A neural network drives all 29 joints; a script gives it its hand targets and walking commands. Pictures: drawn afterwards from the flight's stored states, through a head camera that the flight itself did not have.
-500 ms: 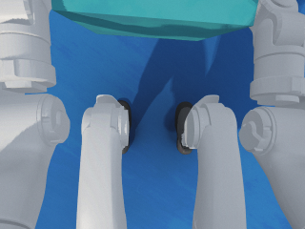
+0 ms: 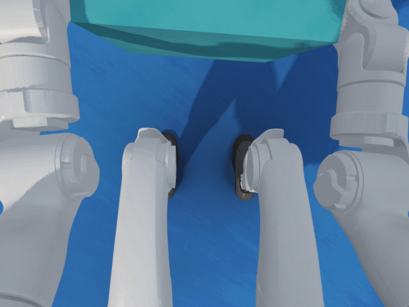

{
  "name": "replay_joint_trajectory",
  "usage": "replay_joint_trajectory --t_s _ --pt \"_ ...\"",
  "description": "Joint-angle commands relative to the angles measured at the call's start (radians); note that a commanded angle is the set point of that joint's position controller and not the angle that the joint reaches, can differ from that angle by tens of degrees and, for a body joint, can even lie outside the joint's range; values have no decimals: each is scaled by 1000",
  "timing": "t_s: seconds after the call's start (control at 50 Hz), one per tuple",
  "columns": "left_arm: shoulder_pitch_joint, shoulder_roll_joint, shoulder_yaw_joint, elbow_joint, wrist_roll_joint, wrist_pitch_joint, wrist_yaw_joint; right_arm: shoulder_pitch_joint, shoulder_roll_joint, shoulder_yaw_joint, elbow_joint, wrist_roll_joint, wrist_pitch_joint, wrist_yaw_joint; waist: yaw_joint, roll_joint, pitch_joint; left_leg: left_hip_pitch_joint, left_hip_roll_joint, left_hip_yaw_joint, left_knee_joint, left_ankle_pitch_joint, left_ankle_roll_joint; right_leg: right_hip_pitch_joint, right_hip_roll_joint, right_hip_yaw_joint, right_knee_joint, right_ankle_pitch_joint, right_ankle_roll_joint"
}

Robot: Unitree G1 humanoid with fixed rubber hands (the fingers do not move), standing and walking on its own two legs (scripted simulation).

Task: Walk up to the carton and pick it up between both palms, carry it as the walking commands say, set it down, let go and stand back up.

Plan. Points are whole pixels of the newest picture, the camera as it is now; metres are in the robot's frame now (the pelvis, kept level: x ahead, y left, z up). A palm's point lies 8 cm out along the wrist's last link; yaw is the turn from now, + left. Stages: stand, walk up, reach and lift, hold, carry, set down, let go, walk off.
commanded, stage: reach and lift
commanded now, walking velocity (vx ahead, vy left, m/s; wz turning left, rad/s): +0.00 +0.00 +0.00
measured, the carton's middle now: out of the picture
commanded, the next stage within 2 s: none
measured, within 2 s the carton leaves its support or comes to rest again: neither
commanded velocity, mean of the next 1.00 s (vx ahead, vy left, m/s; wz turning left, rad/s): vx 0.00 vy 0.00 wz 0.00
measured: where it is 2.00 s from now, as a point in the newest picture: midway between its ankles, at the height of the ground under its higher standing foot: (205, 178)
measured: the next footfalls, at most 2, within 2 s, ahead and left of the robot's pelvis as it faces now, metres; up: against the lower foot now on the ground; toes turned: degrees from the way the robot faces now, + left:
none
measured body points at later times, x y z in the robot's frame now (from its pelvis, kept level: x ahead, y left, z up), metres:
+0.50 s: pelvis +0.00 +0.00 +0.06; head +0.34 +0.01 +0.34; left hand +0.55 +0.20 -0.05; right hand +0.54 -0.18 -0.06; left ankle +0.15 +0.12 -0.46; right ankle +0.15 -0.13 -0.46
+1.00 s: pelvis +0.01 +0.00 +0.11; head +0.32 +0.01 +0.43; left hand +0.53 +0.20 +0.02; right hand +0.51 -0.18 +0.01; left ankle +0.15 +0.12 -0.46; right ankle +0.15 -0.13 -0.46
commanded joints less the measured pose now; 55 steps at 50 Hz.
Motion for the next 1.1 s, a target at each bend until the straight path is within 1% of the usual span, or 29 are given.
replay_joint_trajectory --t_s 0.0,0.18,0.24,0.26,0.28,0.32,0.38,0.4,0.46,0.54,0.56,0.62,0.64,0.66,0.68,0.7,0.72,0.74,0.76,0.78,0.82,0.86,0.88,0.9,0.92,0.94,1.0,1.04,1.08 --pt "-655 -1093 -461 -209 -175 -50 -248 -849 964 561 -228 174 -34 297 -18 57 -2346 782 -102 87 -192 198 13 534 113 -119 -168 177 -24" --pt "-612 -1117 -485 -235 -179 -46 -256 -819 987 590 -259 174 -27 310 -19 45 -2384 852 -109 78 -243 218 11 597 117 -109 -228 196 -18" --pt "-610 -1107 -495 -273 -181 -47 -254 -813 1009 618 -291 187 -23 308 -1 33 -2430 877 -113 81 -262 243 14 661 119 -103 -249 222 -14" --pt "-608 -1104 -499 -275 -182 -48 -254 -798 1004 616 -287 182 -24 308 -12 30 -2432 883 -114 75 -267 245 12 662 121 -102 -253 228 -14" --pt "-602 -1107 -508 -288 -184 -50 -251 -793 1018 626 -293 192 -24 306 -3 36 -2440 896 -115 79 -272 253 12 673 121 -99 -261 232 -14" --pt "-587 -1115 -515 -296 -189 -49 -251 -789 1001 629 -325 191 -27 303 -14 37 -2455 918 -117 77 -281 268 9 695 125 -96 -275 246 -12" --pt "-570 -1122 -518 -302 -182 -53 -252 -755 1019 633 -308 184 -26 302 -11 31 -2436 917 -120 76 -308 259 10 726 125 -91 -297 244 -11" --pt "-572 -1104 -511 -289 -175 -55 -252 -731 1023 617 -271 177 -24 302 -11 34 -2394 896 -116 74 -311 237 10 708 121 -89 -302 221 -12" --pt "-557 -1125 -535 -316 -187 -54 -249 -728 1020 637 -310 187 -27 302 -18 41 -2438 955 -118 68 -333 259 5 751 124 -86 -327 243 -13" --pt "-523 -1131 -530 -304 -179 -56 -251 -715 1024 644 -312 180 -28 302 -14 33 -2398 963 -118 66 -365 241 7 769 123 -81 -359 227 -9" --pt "-528 -1129 -532 -304 -177 -55 -251 -701 1031 643 -299 181 -28 303 -12 48 -2390 966 -118 70 -372 236 5 772 123 -76 -365 223 -12" --pt "-524 -1132 -534 -312 -176 -60 -253 -671 1042 645 -283 173 -26 304 -19 40 -2374 975 -118 65 -395 221 8 792 121 -72 -388 219 -10" --pt "-514 -1144 -545 -323 -182 -60 -254 -683 1053 659 -309 183 -29 304 -10 34 -2407 1000 -120 65 -403 239 7 826 123 -71 -399 229 -10" --pt "-503 -1146 -551 -321 -181 -59 -255 -685 1050 669 -322 186 -29 304 -19 32 -2415 1021 -119 59 -412 252 9 834 126 -74 -405 242 -8" --pt "-499 -1139 -536 -303 -177 -59 -256 -681 1043 668 -310 180 -29 304 -4 30 -2380 993 -121 67 -414 240 8 834 122 -67 -413 228 -9" --pt "-491 -1143 -529 -290 -170 -59 -257 -686 1049 668 -303 180 -30 303 -9 20 -2366 985 -120 65 -424 227 13 846 121 -68 -424 218 -8" --pt "-487 -1147 -541 -306 -173 -60 -258 -672 1065 675 -314 185 -32 304 1 31 -2384 1011 -120 61 -434 236 12 857 120 -64 -428 228 -9" --pt "-496 -1161 -561 -345 -184 -63 -257 -677 1064 688 -352 194 -34 303 -12 33 -2444 1056 -123 59 -440 268 10 899 127 -65 -438 258 -8" --pt "-483 -1149 -546 -322 -180 -62 -256 -667 1055 681 -322 188 -30 304 -1 25 -2397 1035 -122 59 -445 251 11 881 123 -63 -444 238 -9" --pt "-471 -1145 -535 -293 -167 -63 -259 -655 1058 673 -295 179 -32 305 -6 24 -2340 1012 -120 63 -456 225 15 866 119 -59 -458 219 -7" --pt "-471 -1164 -561 -330 -179 -64 -259 -644 1063 683 -334 187 -36 306 -11 34 -2403 1066 -120 54 -470 256 10 909 123 -60 -469 247 -10" --pt "-456 -1172 -559 -321 -175 -65 -262 -618 1073 676 -305 176 -36 309 -20 38 -2358 1077 -119 50 -492 244 9 904 121 -59 -490 235 -12" --pt "-439 -1172 -547 -304 -162 -67 -263 -612 1082 675 -288 174 -36 312 -7 33 -2323 1063 -118 45 -501 232 14 888 119 -57 -497 221 -9" --pt "-450 -1185 -565 -323 -175 -69 -266 -611 1072 677 -313 174 -40 314 -29 41 -2346 1089 -117 44 -508 240 10 911 121 -56 -510 236 -13" --pt "-440 -1192 -577 -342 -177 -72 -264 -602 1084 690 -334 181 -43 313 -15 50 -2366 1112 -117 43 -518 279 9 931 122 -56 -512 268 -13" --pt "-427 -1192 -580 -343 -179 -73 -265 -590 1091 694 -322 175 -42 315 -27 33 -2356 1123 -120 37 -526 290 8 923 125 -62 -518 278 -9" --pt "-379 -1218 -566 -296 -164 -73 -268 -562 1091 674 -291 165 -46 324 -23 49 -2246 1115 -114 33 -562 240 8 898 119 -56 -553 225 -16" --pt "-354 -1241 -574 -301 -162 -76 -269 -534 1112 678 -296 160 -49 330 -25 51 -2215 1143 -111 25 -587 254 7 905 124 -59 -568 236 -17" --pt "-322 -1258 -547 -260 -140 -78 -275 -491 1130 647 -243 138 -50 338 -31 54 -2095 1109 -109 24 -611 217 9 871 120 -57 -597 194 -21"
